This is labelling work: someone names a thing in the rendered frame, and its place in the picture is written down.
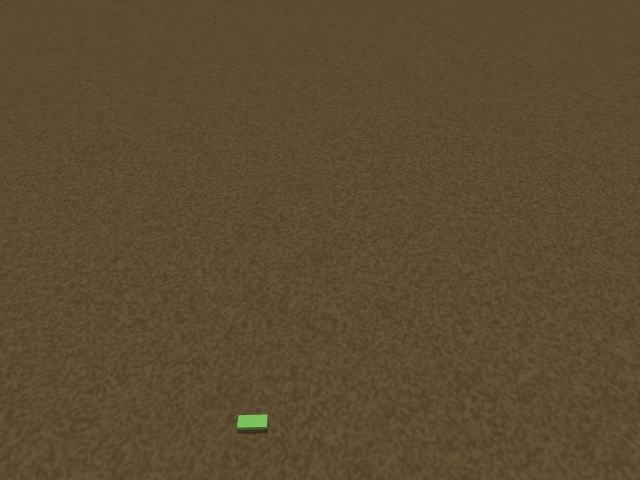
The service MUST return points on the small box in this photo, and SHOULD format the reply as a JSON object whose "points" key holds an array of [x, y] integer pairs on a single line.
{"points": [[252, 422]]}

